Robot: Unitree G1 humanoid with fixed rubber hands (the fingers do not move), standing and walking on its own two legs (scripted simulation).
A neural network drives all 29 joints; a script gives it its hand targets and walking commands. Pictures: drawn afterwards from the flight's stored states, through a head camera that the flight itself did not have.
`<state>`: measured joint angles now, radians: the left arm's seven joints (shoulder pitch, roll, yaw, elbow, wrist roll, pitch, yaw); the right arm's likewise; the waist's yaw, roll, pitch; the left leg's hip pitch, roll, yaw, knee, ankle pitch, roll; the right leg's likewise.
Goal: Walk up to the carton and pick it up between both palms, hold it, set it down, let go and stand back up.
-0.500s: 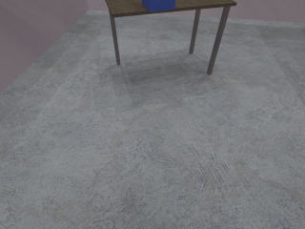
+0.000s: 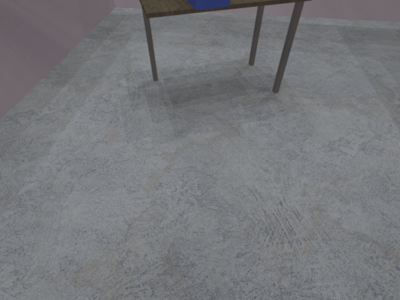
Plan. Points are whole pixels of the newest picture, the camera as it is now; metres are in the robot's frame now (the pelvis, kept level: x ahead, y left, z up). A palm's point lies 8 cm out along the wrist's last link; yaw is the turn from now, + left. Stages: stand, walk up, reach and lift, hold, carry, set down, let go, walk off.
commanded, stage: stand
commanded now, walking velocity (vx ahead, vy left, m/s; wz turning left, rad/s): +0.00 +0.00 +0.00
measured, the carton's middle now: out of the picture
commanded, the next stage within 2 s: walk up in 1.50 s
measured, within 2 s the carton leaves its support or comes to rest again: neither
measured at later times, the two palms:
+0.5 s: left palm out of the picture -0.02 +0.20 -0.16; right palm out of the picture -0.03 -0.18 -0.15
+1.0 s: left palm out of the picture -0.02 +0.22 -0.16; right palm out of the picture -0.02 -0.18 -0.15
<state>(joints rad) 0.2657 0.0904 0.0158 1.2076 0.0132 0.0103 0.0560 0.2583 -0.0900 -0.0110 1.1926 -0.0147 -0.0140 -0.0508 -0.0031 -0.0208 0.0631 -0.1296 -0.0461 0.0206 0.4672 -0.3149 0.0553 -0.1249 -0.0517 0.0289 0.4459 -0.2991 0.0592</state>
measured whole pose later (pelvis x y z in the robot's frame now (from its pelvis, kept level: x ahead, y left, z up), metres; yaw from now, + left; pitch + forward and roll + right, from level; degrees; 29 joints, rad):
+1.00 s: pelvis +0.01 +0.02 +0.00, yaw +0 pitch -2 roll +0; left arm 0.28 0.10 0.02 1.21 0.01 0.02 0.07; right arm 0.29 -0.08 -0.01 1.19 -0.02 -0.03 -0.05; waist -0.02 -0.03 0.05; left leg -0.10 -0.08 0.03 0.46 -0.33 0.09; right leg -0.09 -0.09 0.03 0.43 -0.31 0.09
